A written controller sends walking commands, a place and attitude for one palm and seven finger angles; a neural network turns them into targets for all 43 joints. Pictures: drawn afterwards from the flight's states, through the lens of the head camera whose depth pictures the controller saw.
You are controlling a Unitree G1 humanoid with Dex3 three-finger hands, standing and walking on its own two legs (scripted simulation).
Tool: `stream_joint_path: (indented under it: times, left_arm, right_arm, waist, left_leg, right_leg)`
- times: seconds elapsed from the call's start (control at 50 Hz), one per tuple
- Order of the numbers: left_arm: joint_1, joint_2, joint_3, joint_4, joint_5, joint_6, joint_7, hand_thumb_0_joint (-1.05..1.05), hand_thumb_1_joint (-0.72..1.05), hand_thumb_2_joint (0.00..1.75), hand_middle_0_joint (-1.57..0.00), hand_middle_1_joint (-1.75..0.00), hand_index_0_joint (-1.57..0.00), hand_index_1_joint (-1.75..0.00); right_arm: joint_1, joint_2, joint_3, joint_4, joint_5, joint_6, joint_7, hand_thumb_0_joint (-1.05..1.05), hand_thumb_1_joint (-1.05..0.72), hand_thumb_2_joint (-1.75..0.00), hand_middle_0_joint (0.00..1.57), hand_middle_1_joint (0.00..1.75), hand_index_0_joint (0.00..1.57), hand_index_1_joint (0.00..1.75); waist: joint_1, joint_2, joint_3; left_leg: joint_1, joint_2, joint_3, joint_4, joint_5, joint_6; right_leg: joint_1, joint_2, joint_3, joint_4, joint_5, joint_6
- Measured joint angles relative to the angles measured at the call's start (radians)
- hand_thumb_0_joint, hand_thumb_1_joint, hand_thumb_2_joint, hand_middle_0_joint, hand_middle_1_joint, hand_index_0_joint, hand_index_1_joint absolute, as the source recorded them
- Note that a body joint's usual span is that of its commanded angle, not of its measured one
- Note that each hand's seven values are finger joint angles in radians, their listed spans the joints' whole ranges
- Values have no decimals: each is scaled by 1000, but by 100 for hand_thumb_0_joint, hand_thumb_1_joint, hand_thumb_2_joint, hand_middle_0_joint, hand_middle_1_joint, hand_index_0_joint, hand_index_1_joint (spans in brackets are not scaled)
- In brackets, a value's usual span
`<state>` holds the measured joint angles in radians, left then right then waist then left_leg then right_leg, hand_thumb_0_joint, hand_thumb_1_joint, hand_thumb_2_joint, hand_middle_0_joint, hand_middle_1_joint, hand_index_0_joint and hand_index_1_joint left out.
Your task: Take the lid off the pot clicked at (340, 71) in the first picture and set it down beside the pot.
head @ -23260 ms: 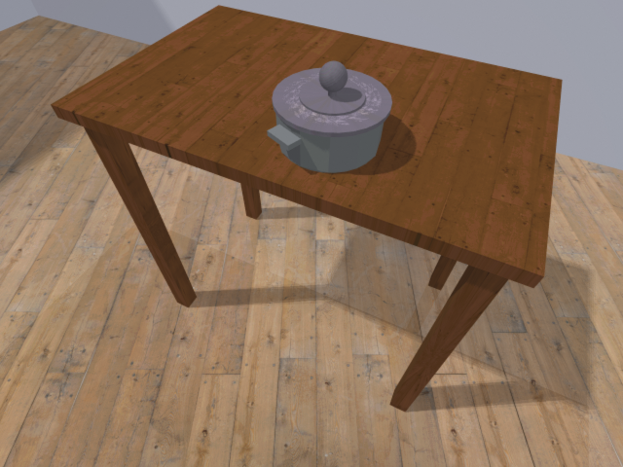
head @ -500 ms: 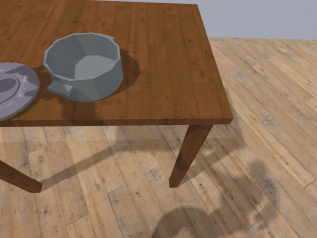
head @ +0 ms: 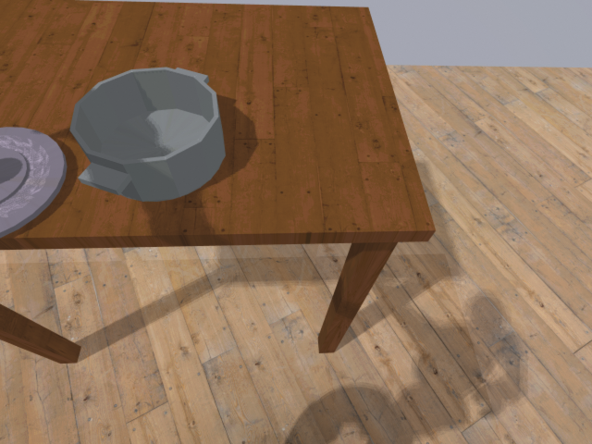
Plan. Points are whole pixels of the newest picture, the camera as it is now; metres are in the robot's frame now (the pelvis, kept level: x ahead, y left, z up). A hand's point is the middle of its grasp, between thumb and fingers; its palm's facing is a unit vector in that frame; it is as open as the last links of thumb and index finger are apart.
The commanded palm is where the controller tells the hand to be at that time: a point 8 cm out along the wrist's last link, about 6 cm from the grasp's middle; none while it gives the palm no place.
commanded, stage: raise the empty hand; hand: left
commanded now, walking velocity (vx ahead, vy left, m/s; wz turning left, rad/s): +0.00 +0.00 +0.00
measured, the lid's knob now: out of the picture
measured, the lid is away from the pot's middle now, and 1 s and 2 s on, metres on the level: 0.23 0.23 0.23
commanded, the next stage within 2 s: draw the hand back to the body in 0.08 s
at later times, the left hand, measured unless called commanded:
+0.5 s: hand out of the picture +0.45 +0.35 +0.27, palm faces -0.19 -0.11 -0.97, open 11.1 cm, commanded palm +0.43 +0.36 +0.33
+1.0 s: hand out of the picture +0.41 +0.29 +0.31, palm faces +0.52 -0.81 -0.26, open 10.8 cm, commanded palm +0.34 +0.33 +0.32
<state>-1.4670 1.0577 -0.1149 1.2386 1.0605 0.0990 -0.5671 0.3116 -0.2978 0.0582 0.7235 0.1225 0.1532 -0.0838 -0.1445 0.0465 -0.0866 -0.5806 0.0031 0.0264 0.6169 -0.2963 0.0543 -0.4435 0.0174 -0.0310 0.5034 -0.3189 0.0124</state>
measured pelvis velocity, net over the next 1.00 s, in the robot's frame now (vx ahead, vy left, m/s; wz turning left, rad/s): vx -0.01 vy -0.03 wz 0.00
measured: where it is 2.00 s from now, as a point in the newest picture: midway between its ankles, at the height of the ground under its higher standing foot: outside the picture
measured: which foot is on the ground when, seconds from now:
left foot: down 0.00-1.00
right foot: down 0.00-1.00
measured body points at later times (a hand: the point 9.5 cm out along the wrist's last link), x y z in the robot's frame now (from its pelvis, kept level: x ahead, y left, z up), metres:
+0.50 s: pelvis +0.00 -0.01 +0.00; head +0.07 -0.02 +0.45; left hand +0.46 +0.35 +0.32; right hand +0.05 -0.28 -0.13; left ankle -0.01 +0.08 -0.73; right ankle -0.06 -0.13 -0.73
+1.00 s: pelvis -0.01 -0.03 +0.01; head +0.01 -0.04 +0.46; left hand +0.37 +0.33 +0.32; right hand +0.10 -0.29 -0.10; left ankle -0.01 +0.08 -0.73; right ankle -0.06 -0.13 -0.73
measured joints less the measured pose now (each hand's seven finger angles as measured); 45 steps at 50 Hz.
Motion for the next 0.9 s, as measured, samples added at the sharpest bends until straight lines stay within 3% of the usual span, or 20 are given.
stream_joint_path:
  times: [0.16,0.34,0.52,0.68,0.72,0.74,0.78,0.84,0.9]
  left_arm:
    - [-23,-6,-41,21,0,35,-6,0,-8,79,-43,-73,-43,-74]
    - [47,-21,24,-61,-2,20,7,0,-8,79,-43,-73,-43,-74]
    - [216,-56,96,-203,-30,2,14,0,-8,79,-43,-73,-43,-74]
    - [349,-88,112,-317,-67,8,22,0,-8,79,-43,-73,-43,-74]
    - [366,-125,216,-319,-354,-13,111,0,-8,79,-43,-73,-43,-74]
    - [375,-148,248,-328,-477,-33,171,0,-8,79,-43,-73,-43,-74]
    - [416,-201,312,-372,-678,-68,278,0,-8,79,-44,-73,-43,-74]
    - [526,-258,431,-473,-858,-107,403,0,-8,79,-44,-73,-43,-74]
    - [623,-305,494,-555,-965,-119,493,0,-6,79,-43,-72,-42,-73]
  right_arm:
    - [0,-5,-2,6,1,6,9,0,-91,-90,21,30,20,30]
    - [1,-4,-19,-13,-6,19,19,0,-91,-90,21,30,20,30]
    - [-30,-2,-28,-56,-4,64,33,0,-91,-90,21,30,20,30]
    - [-77,-2,-31,-90,4,82,37,0,-91,-90,20,30,20,30]
    - [-60,3,-39,-127,-4,56,36,0,-91,-90,20,30,20,30]
    - [-51,4,-36,-141,-9,39,34,0,-91,-90,20,30,20,30]
    - [-41,10,-23,-155,-16,12,30,0,-91,-90,20,30,20,30]
    - [-41,24,-7,-161,-27,-11,32,0,-91,-90,20,30,20,30]
    - [-34,32,-8,-151,-34,-39,35,0,-91,-90,21,30,20,30]
  waist:
    - [9,4,9]
    - [11,8,0]
    - [31,15,4]
    - [59,22,10]
    - [83,18,35]
    - [95,14,50]
    - [109,4,68]
    - [104,-11,70]
    - [100,-21,65]
  left_leg:
    - [11,-1,-5,-13,2,-4]
    - [28,-4,-6,-26,6,-10]
    - [69,-5,-6,-36,13,-14]
    - [104,-10,-15,-47,27,-18]
    - [130,-11,-15,-55,32,-20]
    - [147,-11,-15,-62,35,-21]
    - [177,-9,-15,-80,43,-25]
    - [217,0,-6,-104,49,-31]
    - [258,9,0,-123,48,-38]
  right_leg:
    - [12,0,-4,-10,-1,-4]
    - [22,-2,-6,-8,-7,-10]
    - [52,-4,-5,4,-11,-16]
    - [85,-7,-14,7,-9,-21]
    - [108,-8,-14,5,-7,-24]
    - [123,-8,-14,1,-5,-26]
    - [152,-6,-14,-15,2,-28]
    - [188,3,-4,-42,15,-33]
    - [230,12,4,-70,23,-37]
